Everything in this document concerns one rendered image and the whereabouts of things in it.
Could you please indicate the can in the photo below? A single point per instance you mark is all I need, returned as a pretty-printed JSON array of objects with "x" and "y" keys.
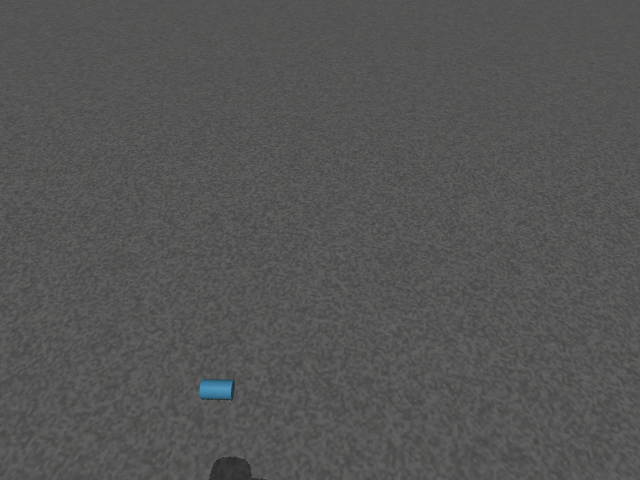
[{"x": 217, "y": 389}]

